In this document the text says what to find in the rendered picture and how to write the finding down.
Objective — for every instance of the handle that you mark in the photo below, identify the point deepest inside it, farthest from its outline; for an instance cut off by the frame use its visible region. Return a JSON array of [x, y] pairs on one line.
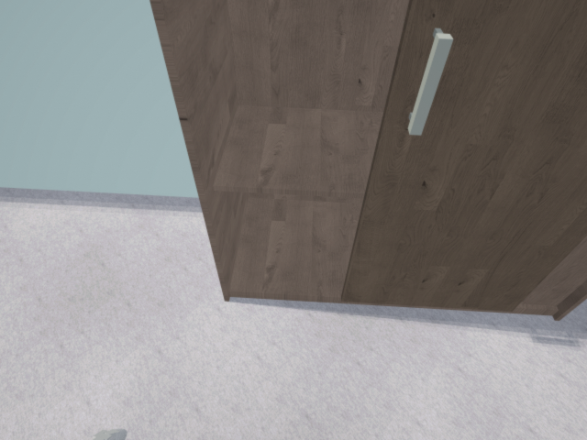
[[434, 68]]

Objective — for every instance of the wardrobe door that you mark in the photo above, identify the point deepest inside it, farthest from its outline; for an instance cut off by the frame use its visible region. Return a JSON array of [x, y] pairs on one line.
[[570, 274], [479, 209]]

